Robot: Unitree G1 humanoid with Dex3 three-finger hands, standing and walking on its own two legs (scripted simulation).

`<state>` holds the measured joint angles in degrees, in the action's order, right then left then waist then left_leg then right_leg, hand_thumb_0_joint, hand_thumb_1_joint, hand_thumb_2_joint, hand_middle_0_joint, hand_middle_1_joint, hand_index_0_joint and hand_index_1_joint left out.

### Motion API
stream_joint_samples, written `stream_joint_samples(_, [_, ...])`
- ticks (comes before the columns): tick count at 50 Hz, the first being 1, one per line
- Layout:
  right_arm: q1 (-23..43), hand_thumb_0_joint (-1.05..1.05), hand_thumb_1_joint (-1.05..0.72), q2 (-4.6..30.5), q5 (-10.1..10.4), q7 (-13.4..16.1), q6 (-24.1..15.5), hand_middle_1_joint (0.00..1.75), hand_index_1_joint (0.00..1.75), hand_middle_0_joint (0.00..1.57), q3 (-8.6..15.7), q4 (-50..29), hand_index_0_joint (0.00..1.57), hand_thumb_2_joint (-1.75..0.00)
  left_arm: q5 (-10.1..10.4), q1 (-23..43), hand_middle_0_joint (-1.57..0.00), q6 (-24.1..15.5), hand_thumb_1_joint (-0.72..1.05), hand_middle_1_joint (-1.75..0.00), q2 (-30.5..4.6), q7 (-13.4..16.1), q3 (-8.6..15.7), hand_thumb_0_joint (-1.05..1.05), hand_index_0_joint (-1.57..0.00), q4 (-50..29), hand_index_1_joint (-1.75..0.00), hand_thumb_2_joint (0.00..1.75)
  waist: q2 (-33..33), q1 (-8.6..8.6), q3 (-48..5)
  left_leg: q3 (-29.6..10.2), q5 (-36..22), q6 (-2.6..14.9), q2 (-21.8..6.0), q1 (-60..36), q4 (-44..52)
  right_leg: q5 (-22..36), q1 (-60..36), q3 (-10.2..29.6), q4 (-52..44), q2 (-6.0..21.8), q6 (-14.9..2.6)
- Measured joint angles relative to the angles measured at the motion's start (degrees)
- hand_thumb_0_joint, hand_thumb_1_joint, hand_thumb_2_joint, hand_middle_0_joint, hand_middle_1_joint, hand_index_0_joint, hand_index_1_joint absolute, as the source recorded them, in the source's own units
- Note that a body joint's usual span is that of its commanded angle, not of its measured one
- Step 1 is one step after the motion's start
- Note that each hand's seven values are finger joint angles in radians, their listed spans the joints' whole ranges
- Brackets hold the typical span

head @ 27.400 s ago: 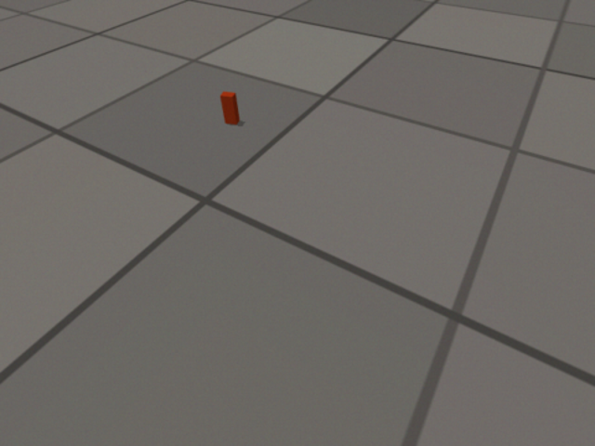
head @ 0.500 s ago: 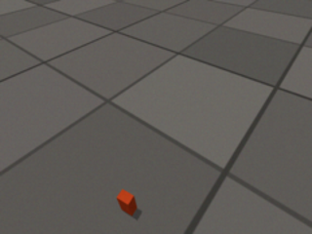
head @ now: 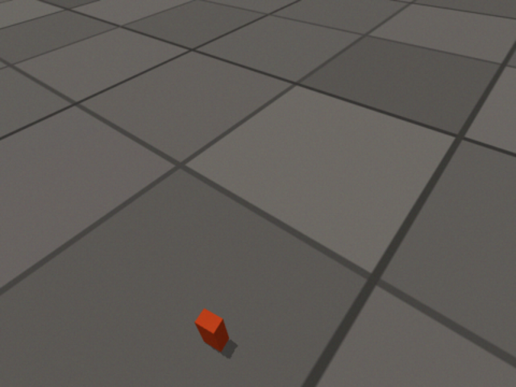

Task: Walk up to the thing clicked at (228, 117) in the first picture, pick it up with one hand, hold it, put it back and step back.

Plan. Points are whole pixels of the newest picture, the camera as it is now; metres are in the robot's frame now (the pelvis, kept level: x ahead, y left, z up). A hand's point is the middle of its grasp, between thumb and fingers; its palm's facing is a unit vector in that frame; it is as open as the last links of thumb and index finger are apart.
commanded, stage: stand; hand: left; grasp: from the side
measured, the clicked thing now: (212, 330) +0.47 +0.23 -0.68
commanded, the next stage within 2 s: step back in 1.10 s
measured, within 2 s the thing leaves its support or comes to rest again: neither
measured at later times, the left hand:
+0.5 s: hand out of the picture +0.10 +0.23 -0.15, palm faces -0.03 -0.94 -0.35, open 7.4 cm
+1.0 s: hand out of the picture +0.10 +0.23 -0.15, palm faces -0.03 -0.94 -0.35, open 7.4 cm
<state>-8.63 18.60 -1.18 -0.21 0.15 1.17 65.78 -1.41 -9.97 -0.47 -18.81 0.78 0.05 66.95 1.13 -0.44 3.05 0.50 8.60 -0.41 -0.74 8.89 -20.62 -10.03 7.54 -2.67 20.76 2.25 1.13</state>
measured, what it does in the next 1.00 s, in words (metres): stands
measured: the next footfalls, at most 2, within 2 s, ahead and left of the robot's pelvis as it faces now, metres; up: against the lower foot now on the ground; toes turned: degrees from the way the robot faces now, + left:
right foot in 1.86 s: -0.09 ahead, -0.10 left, +0.00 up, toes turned -3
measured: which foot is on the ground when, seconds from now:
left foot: down 0.00-1.00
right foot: down 0.00-1.00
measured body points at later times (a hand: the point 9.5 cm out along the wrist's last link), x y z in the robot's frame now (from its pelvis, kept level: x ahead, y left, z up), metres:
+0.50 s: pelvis +0.02 -0.01 +0.00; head +0.02 -0.02 +0.45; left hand +0.10 +0.28 -0.13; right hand +0.08 -0.30 -0.14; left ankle +0.03 +0.12 -0.75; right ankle +0.02 -0.13 -0.75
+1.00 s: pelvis +0.03 -0.02 +0.00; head +0.03 -0.02 +0.45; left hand +0.10 +0.28 -0.13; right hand +0.09 -0.31 -0.14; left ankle +0.03 +0.12 -0.75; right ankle +0.02 -0.13 -0.75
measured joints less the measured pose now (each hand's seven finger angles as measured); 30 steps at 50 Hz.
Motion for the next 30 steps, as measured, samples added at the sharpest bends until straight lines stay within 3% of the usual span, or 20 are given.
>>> stream_joint_samples(30, [2.2, 0.01, -0.90, 0.4, 0.2, 0.3, -0.6, 0.30, 0.30, 0.20, -0.6, 0.3, 0.20, -0.90, 0.5, 4.7, -0.21, -0.2, 0.90, -0.30, 0.1, -0.4, 0.6, 0.00, -0.20, -0.9, -0.30, 0.90, -0.1, 0.64, -0.3, 0.6, 0.3, -1.30, -1.4, -2.8, 3.0, -0.3, -2.1, 0.5, -2.5, -1.4, -1.05])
